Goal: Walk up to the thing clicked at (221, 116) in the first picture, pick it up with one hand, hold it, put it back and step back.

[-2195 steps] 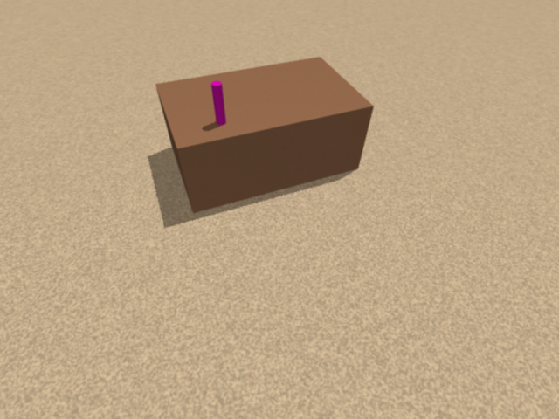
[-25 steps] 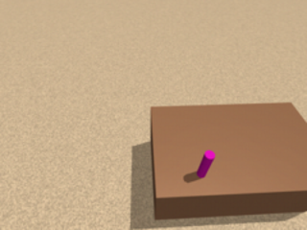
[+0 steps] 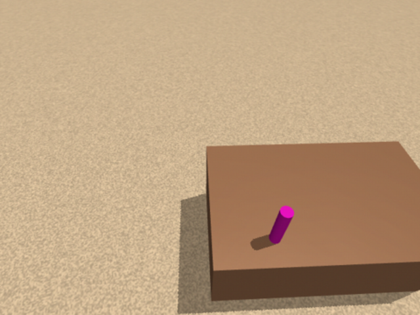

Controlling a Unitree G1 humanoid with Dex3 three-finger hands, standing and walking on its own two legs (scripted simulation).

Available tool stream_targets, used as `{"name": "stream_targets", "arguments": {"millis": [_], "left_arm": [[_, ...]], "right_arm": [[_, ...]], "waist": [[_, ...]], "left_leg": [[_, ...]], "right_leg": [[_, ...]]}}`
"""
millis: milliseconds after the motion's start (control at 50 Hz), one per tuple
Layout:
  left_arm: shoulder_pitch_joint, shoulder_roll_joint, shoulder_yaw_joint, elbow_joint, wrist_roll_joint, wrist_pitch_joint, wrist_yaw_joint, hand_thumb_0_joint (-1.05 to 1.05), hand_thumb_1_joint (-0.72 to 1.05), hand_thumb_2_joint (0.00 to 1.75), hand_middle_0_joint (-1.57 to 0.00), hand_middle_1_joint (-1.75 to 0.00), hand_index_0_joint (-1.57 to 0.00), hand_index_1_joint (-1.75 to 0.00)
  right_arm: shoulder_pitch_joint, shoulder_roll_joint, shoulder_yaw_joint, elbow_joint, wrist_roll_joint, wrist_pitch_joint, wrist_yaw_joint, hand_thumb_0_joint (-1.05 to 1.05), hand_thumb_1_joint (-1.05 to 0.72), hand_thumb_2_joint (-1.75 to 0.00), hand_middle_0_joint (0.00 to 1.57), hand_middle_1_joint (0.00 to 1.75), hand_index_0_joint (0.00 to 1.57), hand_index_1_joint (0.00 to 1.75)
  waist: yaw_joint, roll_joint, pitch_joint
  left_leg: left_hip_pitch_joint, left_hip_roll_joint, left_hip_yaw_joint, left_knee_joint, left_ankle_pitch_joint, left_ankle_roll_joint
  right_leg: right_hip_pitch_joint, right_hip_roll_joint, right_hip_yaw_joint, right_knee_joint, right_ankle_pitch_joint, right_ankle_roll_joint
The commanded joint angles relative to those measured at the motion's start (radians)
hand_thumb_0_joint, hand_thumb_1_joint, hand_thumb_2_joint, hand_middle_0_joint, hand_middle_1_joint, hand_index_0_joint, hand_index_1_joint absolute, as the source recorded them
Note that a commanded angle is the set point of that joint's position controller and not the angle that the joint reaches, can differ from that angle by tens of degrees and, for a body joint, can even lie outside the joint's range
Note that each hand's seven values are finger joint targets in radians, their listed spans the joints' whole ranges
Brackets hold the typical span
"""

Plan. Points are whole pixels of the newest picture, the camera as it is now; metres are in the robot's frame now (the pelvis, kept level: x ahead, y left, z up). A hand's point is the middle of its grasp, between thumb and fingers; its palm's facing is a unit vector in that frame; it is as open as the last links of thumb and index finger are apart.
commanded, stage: stand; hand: right
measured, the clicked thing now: (280, 226) +0.46 -0.21 -0.30
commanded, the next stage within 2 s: step back in 0.30 s
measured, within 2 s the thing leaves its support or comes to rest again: neither
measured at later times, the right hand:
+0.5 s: hand out of the picture +0.06 -0.26 -0.16, palm faces -0.01 +0.92 -0.39, open 7.4 cm
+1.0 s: hand out of the picture -0.06 -0.23 -0.17, palm faces +0.04 +0.91 -0.40, open 7.4 cm
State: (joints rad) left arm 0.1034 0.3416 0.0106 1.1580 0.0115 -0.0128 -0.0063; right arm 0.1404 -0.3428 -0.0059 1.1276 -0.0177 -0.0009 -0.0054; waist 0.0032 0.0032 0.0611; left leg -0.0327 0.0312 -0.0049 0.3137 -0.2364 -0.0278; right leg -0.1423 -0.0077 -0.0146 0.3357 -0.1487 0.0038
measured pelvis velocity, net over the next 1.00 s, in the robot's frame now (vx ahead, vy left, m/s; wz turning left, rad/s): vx -0.13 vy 0.05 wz -0.08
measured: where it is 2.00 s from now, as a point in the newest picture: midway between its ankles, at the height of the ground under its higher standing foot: outside the picture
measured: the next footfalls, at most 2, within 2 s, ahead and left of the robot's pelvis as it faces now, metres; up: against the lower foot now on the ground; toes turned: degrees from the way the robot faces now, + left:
right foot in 1.00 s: -0.12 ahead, -0.07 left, +0.00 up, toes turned -1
left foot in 1.32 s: -0.16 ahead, +0.17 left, +0.00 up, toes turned -3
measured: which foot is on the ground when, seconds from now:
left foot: down 0.00-1.00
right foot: down 0.00-0.62, up 0.64-0.98, down 1.00-1.00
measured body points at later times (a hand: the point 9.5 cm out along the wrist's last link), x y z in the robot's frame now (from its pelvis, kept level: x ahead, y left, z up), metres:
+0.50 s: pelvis -0.04 +0.01 -0.01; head +0.02 +0.01 +0.43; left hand +0.08 +0.32 -0.14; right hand +0.06 -0.31 -0.14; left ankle -0.05 +0.13 -0.73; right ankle +0.02 -0.12 -0.75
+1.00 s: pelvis -0.13 +0.05 -0.03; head -0.05 +0.05 +0.41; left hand +0.01 +0.35 -0.15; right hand -0.06 -0.27 -0.15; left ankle -0.09 +0.15 -0.75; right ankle -0.16 -0.07 -0.75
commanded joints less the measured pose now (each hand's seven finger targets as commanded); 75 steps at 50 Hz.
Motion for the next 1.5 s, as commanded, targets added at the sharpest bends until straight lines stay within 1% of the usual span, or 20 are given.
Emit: {"name": "stream_targets", "arguments": {"millis": [0,240,320,380,440,560,600,620,680,820,940,980,1020,1040,1100,1200,1280,1340,1400,1480], "left_arm": [[-0.04,0.214,0.034,-0.058,-0.002,-0.018,0.014,0.0,0.9,0.9,-0.2,-0.3,-0.2,-0.3],[-0.028,0.214,0.03,-0.065,-0.005,-0.018,0.016,0.0,0.9,0.9,-0.2,-0.3,-0.2,-0.3],[-0.017,0.269,0.089,-0.125,-0.018,0.0,0.023,0.0,0.9,0.9,-0.2,-0.3,-0.2,-0.3],[-0.048,0.287,0.102,-0.183,-0.013,0.011,0.023,0.0,0.9,0.9,-0.2,-0.3,-0.2,-0.3],[-0.111,0.302,0.108,-0.246,0.013,0.022,0.028,0.0,0.9,0.9,-0.2,-0.3,-0.2,-0.3],[-0.172,0.261,0.092,-0.326,0.014,0.052,0.028,0.0,0.9,0.9,-0.2,-0.3,-0.2,-0.3],[-0.099,0.187,0.086,-0.336,0.002,0.066,0.035,0.0,0.9,0.9,-0.2,-0.3,-0.2,-0.3],[-0.115,0.215,0.098,-0.333,0.011,0.066,0.046,0.0,0.9,0.9,-0.2,-0.3,-0.2,-0.3],[-0.04,0.229,0.101,-0.3,-0.003,0.069,0.047,0.0,0.9,0.9,-0.2,-0.3,-0.2,-0.3],[-0.075,0.214,0.109,-0.376,0.006,0.049,0.03,0.0,0.9,0.9,-0.2,-0.3,-0.2,-0.3],[0.08,0.183,0.112,-0.334,0.01,0.039,0.021,0.0,0.9,0.9,-0.2,-0.3,-0.2,-0.3],[0.102,0.248,0.127,-0.333,0.027,0.023,0.024,0.0,0.9,0.9,-0.2,-0.3,-0.2,-0.3],[0.027,0.351,0.147,-0.383,0.02,0.027,0.02,0.0,0.9,0.9,-0.2,-0.3,-0.2,-0.3],[0.0,0.322,0.143,-0.401,0.014,0.025,0.021,0.0,0.9,0.9,-0.2,-0.3,-0.2,-0.3],[-0.044,0.257,0.127,-0.429,0.013,0.026,0.032,0.0,0.9,0.9,-0.2,-0.3,-0.2,-0.3],[0.036,0.249,0.124,-0.453,0.024,0.033,0.04,0.0,0.9,0.9,-0.2,-0.3,-0.2,-0.3],[-0.005,0.257,0.115,-0.484,0.005,0.056,0.025,0.0,0.9,0.9,-0.2,-0.3,-0.2,-0.3],[-0.047,0.239,0.124,-0.492,0.012,0.062,0.037,0.0,0.9,0.9,-0.2,-0.3,-0.2,-0.3],[0.064,0.232,0.132,-0.429,-0.001,0.067,0.036,0.0,0.9,0.9,-0.2,-0.3,-0.2,-0.3],[0.117,0.225,0.139,-0.416,0.008,0.065,0.021,0.0,0.9,0.9,-0.2,-0.3,-0.2,-0.3]], "right_arm": [[-0.023,-0.209,-0.036,-0.059,0.003,-0.021,-0.01,0.0,-0.9,-0.9,0.2,0.3,0.2,0.3],[-0.016,-0.21,-0.035,-0.057,0.003,-0.021,-0.01,0.0,-0.9,-0.9,0.2,0.3,0.2,0.3],[-0.037,-0.243,-0.063,-0.104,0.027,0.001,-0.005,0.0,-0.9,-0.9,0.2,0.3,0.2,0.3],[-0.004,-0.226,-0.071,-0.138,0.029,0.019,-0.005,0.0,-0.9,-0.9,0.2,0.3,0.2,0.3],[0.047,-0.214,-0.086,-0.163,0.017,0.043,0.002,0.0,-0.9,-0.9,0.2,0.3,0.2,0.3],[0.152,-0.224,-0.104,-0.174,-0.006,0.026,0.003,0.0,-0.9,-0.9,0.2,0.3,0.2,0.3],[0.045,-0.374,-0.134,-0.222,-0.034,0.009,-0.002,0.0,-0.9,-0.9,0.2,0.3,0.2,0.3],[0.039,-0.423,-0.14,-0.248,-0.022,0.005,-0.002,0.0,-0.9,-0.9,0.2,0.3,0.2,0.3],[-0.087,-0.303,-0.111,-0.272,-0.03,-0.001,-0.024,0.0,-0.9,-0.9,0.2,0.3,0.2,0.3],[0.074,-0.282,-0.113,-0.285,-0.008,0.002,-0.041,0.0,-0.9,-0.9,0.2,0.3,0.2,0.3],[0.019,-0.302,-0.111,-0.323,0.006,0.018,-0.03,0.0,-0.9,-0.9,0.2,0.3,0.2,0.3],[0.001,-0.26,-0.097,-0.338,0.021,0.018,-0.026,0.0,-0.9,-0.9,0.2,0.3,0.2,0.3],[-0.05,-0.223,-0.095,-0.348,0.026,0.029,-0.037,0.0,-0.9,-0.9,0.2,0.3,0.2,0.3],[-0.009,-0.24,-0.096,-0.33,0.02,0.033,-0.038,0.0,-0.9,-0.9,0.2,0.3,0.2,0.3],[0.04,-0.239,-0.084,-0.315,0.028,0.019,-0.036,0.0,-0.9,-0.9,0.2,0.3,0.2,0.3],[0.039,-0.217,-0.078,-0.348,0.014,0.007,-0.037,0.0,-0.9,-0.9,0.2,0.3,0.2,0.3],[0.126,-0.214,-0.1,-0.31,-0.005,-0.005,-0.026,0.0,-0.9,-0.9,0.2,0.3,0.2,0.3],[0.07,-0.431,-0.148,-0.35,-0.021,-0.012,-0.014,0.0,-0.9,-0.9,0.2,0.3,0.2,0.3],[-0.065,-0.303,-0.113,-0.368,-0.019,-0.015,-0.028,0.0,-0.9,-0.9,0.2,0.3,0.2,0.3],[-0.015,-0.273,-0.113,-0.381,-0.016,-0.013,-0.031,0.0,-0.9,-0.9,0.2,0.3,0.2,0.3]], "waist": [[-0.006,-0.005,-0.06],[-0.005,-0.003,-0.07],[-0.003,-0.014,-0.054],[-0.014,-0.097,-0.156],[-0.024,-0.189,-0.131],[-0.071,-0.091,-0.109],[-0.002,0.194,-0.067],[-0.048,0.236,-0.087],[0.035,0.129,-0.071],[-0.059,0.118,-0.113],[-0.001,0.163,-0.167],[0.004,0.015,-0.198],[0.041,-0.281,-0.071],[0.019,-0.203,-0.052],[-0.007,-0.137,-0.065],[0.033,-0.203,-0.106],[-0.025,-0.13,-0.116],[-0.071,0.219,-0.095],[0.031,0.102,-0.056],[0.011,0.12,-0.081]], "left_leg": [[-0.067,0.1,-0.063,-0.063,0.111,0.037],[-0.064,0.103,-0.062,-0.062,0.155,0.035],[-0.112,0.073,-0.039,0.143,0.36,0.074],[-0.14,-0.007,0.003,0.334,0.199,0.067],[-0.182,-0.057,-0.036,0.603,-0.319,0.08],[-0.186,-0.026,-0.024,0.165,-0.001,0.061],[-0.156,0.267,-0.423,0.024,0.441,0.149],[-0.241,0.346,-0.532,0.01,0.482,0.238],[-0.115,0.226,-0.277,0.105,0.516,0.224],[0.097,0.23,-0.244,0.215,0.656,0.271],[-0.048,0.2,-0.205,0.265,0.498,0.208],[-0.251,0.118,-0.16,0.35,0.306,0.127],[-0.383,-0.125,-0.062,0.731,-0.389,0.041],[-0.402,-0.111,-0.136,0.846,-0.409,0.032],[-0.428,-0.141,-0.125,0.863,-0.295,0.025],[-0.444,-0.067,-0.072,0.54,-0.303,0.021],[-0.179,-0.066,0.022,0.117,0.066,0.039],[-0.27,0.401,-0.587,-0.01,0.293,0.323],[-0.217,0.268,-0.315,0.062,0.36,0.262],[-0.133,0.225,-0.221,0.108,0.374,0.266]], "right_leg": [[0.066,-0.119,0.102,-0.038,0.126,-0.027],[0.07,-0.121,0.094,-0.023,0.163,-0.029],[0.015,-0.121,0.109,0.083,0.417,-0.065],[0.012,-0.22,0.214,0.065,0.436,-0.162],[-0.141,-0.341,0.295,0.037,0.33,-0.266],[-0.184,-0.177,0.168,0.292,0.111,-0.136],[-0.381,0.119,0.124,0.609,-0.431,-0.037],[-0.34,0.135,0.229,0.737,-0.519,-0.023],[-0.429,0.126,0.252,0.905,-0.359,-0.022],[-0.389,0.071,0.154,0.626,-0.367,0.03],[-0.097,0.042,0.026,0.165,-0.148,-0.029],[0.078,-0.069,0.185,0.125,0.142,-0.07],[-0.079,-0.369,0.525,0.034,0.377,-0.327],[-0.112,-0.368,0.489,0.042,0.394,-0.327],[-0.042,-0.218,0.266,0.131,0.484,-0.243],[0.129,-0.217,0.257,0.206,0.538,-0.227],[-0.05,-0.151,0.206,0.317,0.263,-0.142],[-0.282,0.119,0.186,0.772,-0.527,-0.024],[-0.368,0.116,0.243,0.991,-0.385,-0.022],[-0.356,0.101,0.201,0.929,-0.342,0.03]]}}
